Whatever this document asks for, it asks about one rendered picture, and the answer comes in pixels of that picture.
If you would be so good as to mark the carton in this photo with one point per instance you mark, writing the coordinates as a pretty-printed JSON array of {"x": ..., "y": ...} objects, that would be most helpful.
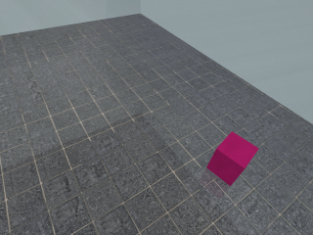
[{"x": 231, "y": 157}]

